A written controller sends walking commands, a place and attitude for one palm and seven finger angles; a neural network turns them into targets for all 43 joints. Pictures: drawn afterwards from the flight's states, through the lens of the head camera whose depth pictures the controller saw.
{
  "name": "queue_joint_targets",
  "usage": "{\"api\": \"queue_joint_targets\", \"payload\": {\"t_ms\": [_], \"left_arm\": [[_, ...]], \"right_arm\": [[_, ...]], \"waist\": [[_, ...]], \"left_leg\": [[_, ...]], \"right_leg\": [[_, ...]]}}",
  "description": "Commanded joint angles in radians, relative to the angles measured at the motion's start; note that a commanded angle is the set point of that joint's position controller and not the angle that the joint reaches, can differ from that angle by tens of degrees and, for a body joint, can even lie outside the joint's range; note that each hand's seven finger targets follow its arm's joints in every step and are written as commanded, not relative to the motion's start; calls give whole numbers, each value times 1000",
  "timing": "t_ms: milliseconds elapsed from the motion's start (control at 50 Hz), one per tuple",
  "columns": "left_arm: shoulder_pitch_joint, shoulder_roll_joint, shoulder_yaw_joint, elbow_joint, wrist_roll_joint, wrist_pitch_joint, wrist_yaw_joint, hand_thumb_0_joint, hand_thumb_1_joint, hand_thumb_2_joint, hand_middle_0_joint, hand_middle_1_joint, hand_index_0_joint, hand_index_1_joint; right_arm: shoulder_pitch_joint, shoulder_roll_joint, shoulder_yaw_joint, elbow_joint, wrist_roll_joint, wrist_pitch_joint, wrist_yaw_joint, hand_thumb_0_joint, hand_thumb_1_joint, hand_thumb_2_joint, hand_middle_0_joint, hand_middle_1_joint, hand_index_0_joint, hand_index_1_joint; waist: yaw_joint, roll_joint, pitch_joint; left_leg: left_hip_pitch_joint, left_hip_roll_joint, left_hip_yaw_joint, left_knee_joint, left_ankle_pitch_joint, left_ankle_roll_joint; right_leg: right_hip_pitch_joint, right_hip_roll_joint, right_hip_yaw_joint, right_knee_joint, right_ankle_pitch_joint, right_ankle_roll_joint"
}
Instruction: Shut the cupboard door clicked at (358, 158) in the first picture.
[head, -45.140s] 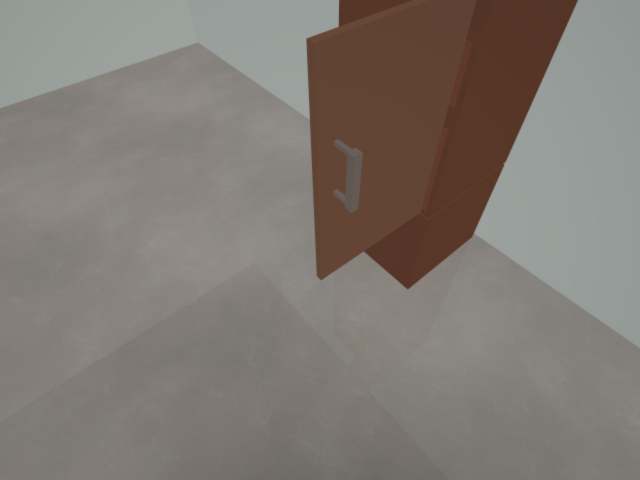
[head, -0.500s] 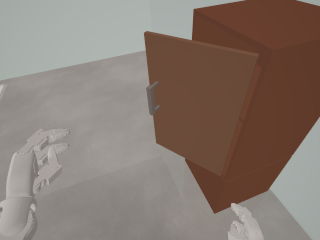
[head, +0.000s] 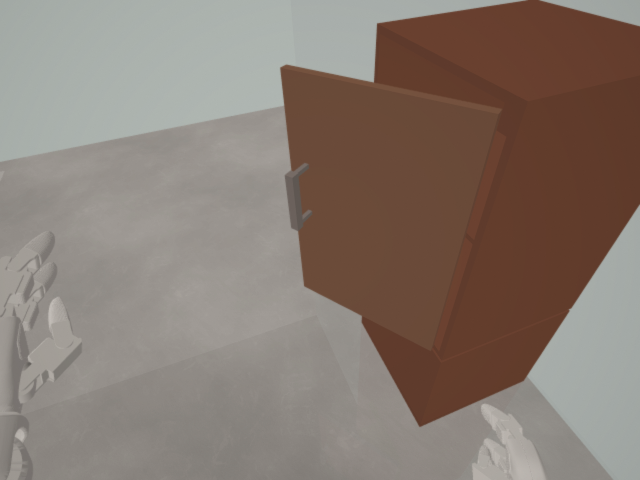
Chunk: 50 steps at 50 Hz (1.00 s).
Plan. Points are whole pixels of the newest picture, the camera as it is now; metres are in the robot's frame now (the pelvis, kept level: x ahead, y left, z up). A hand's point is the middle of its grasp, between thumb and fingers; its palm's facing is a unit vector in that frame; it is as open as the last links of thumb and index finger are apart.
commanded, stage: step back with the hand held close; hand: left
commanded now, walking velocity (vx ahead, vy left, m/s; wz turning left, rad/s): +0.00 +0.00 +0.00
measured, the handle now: (300, 197) +0.66 +0.13 -0.01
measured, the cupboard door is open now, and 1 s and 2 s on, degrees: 35 35 35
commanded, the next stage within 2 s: stop stepping back and stand still in 1.94 s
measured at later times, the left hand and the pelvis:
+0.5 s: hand (69, 335) +0.20 +0.28 +0.16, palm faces +0.36 -0.77 -0.52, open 7.4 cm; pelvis -0.01 +0.02 -0.01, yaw -1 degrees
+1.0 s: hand (7, 406) +0.13 +0.29 +0.16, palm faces +0.47 -0.76 -0.45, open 7.4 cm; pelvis -0.08 +0.02 -0.03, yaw +0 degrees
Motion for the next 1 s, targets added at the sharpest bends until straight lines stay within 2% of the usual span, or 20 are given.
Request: {"api": "queue_joint_targets", "payload": {"t_ms": [0,60,80,100,120,140,200,300,380,480,540,620,640,720,740,820,840,860,920,980], "left_arm": [[-87,191,129,-195,-4,-64,19,0,900,900,-200,-300,-200,-300],[-83,183,123,-167,-8,-60,15,0,900,900,-200,-300,-200,-300],[-94,186,121,-179,-7,-61,15,0,900,900,-200,-300,-200,-300],[-166,279,220,-217,1,-100,27,0,900,900,-200,-300,-200,-300],[-92,217,170,-152,1,-109,25,0,900,900,-200,-300,-200,-300],[-87,226,174,-168,8,-121,26,0,900,900,-200,-300,-200,-300],[-42,206,147,-172,9,-140,33,0,900,900,-200,-300,-200,-300],[13,255,198,-242,3,-141,45,0,900,900,-200,-300,-200,-300],[60,266,217,-259,0,-124,48,0,900,900,-200,-300,-200,-300],[104,270,232,-270,0,-123,53,0,900,900,-200,-300,-200,-300],[94,286,249,-293,9,-132,56,0,900,900,-200,-300,-200,-300],[57,262,237,-283,20,-147,61,0,900,900,-200,-300,-200,-300],[42,287,260,-289,28,-154,62,0,900,900,-200,-300,-200,-300],[9,249,230,-302,39,-171,65,0,900,900,-200,-300,-200,-300],[-1,268,246,-302,48,-173,65,0,900,900,-200,-300,-200,-300],[-40,237,218,-318,56,-184,70,0,900,900,-200,-300,-200,-300],[-46,265,245,-330,63,-188,71,0,900,900,-200,-300,-200,-300],[-46,240,221,-327,60,-188,72,0,900,900,-200,-300,-200,-300],[-48,254,240,-321,63,-198,77,0,900,900,-200,-300,-200,-300],[-31,257,244,-329,61,-208,79,0,900,900,-200,-300,-200,-300]], "right_arm": [[-139,-93,-30,-160,-2,-46,-5,0,-900,-900,200,300,200,300],[-141,-95,-31,-161,-1,-41,-6,0,-900,-900,200,300,200,300],[-145,-95,-32,-161,-1,-40,-7,0,-900,-900,200,300,200,300],[-139,-127,-44,-190,7,-21,-7,0,-900,-900,200,300,200,300],[-126,-120,-46,-166,1,-9,-8,0,-900,-900,200,300,200,300],[-128,-119,-50,-166,-2,-1,-5,0,-900,-900,200,300,200,300],[-113,-118,-59,-166,1,17,-5,0,-900,-900,200,300,200,300],[-119,-130,-69,-200,2,50,-23,0,-900,-900,200,300,200,300],[-114,-131,-72,-228,5,79,-28,0,-900,-900,200,300,200,300],[-112,-134,-74,-245,6,92,-27,0,-900,-900,200,300,200,300],[-114,-146,-75,-248,1,87,-29,0,-900,-900,200,300,200,300],[-100,-146,-70,-253,2,77,-34,0,-900,-900,200,300,200,300],[-106,-151,-72,-250,-1,70,-36,0,-900,-900,200,300,200,300],[-83,-150,-69,-248,-3,51,-35,0,-900,-900,200,300,200,300],[-85,-155,-70,-240,-7,45,-34,0,-900,-900,200,300,200,300],[-65,-154,-69,-234,-10,32,-29,0,-900,-900,200,300,200,300],[-66,-158,-71,-229,-14,26,-27,0,-900,-900,200,300,200,300],[-66,-146,-65,-232,-13,25,-27,0,-900,-900,200,300,200,300],[-64,-148,-71,-225,-16,22,-22,0,-900,-900,200,300,200,300],[-58,-140,-70,-218,-20,17,-15,0,-900,-900,200,300,200,300]], "waist": [[6,-5,-17],[3,-51,-3],[4,-27,-14],[-31,-28,12],[-41,-66,-5],[-39,-82,-12],[-50,-69,-78],[-46,-25,-191],[-45,-32,-217],[-46,-47,-196],[-43,4,-163],[-53,-2,-107],[-50,0,-101],[-59,13,-84],[-56,20,-80],[-62,21,-71],[-59,20,-76],[-61,4,-65],[-63,-25,-53],[-66,-54,-63]], "left_leg": [[-39,63,-33,-86,101,-24],[-39,63,-31,-87,86,-17],[-31,61,-26,-85,80,-15],[-94,76,-54,-19,0,10],[-85,68,-64,25,-3,9],[-90,64,-67,51,8,7],[-88,76,-64,76,56,0],[-92,123,-87,30,371,-9],[-127,145,-98,39,481,-20],[-235,160,-117,10,309,-4],[-339,173,-147,-40,134,16],[-518,189,-180,-100,-191,48],[-560,190,-192,-114,-257,56],[-641,198,-210,-125,-395,71],[-654,200,-217,-129,-420,73],[-700,195,-214,-105,-481,76],[-692,195,-219,-104,-478,75],[-693,188,-207,-88,-468,71],[-716,174,-195,-40,-490,68],[-656,148,-181,16,-416,49]], "right_leg": [[-23,-36,28,-85,50,9],[-33,-39,35,-100,26,12],[-32,-40,39,-102,22,12],[-123,-99,165,-159,6,9],[-150,-134,188,-179,-19,-4],[-164,-155,203,-183,-9,-12],[-160,-186,189,-126,67,-32],[-44,-121,101,63,395,4],[-21,-108,95,130,448,10],[-17,-103,113,151,354,15],[5,-82,110,167,250,24],[54,-63,116,204,140,32],[79,-58,117,205,132,34],[89,-49,118,245,86,36],[93,-46,119,249,68,36],[87,-47,134,265,20,28],[85,-47,132,263,14,28],[66,-54,138,258,1,25],[36,-72,188,222,-44,11],[-36,-106,226,174,-47,-9]]}}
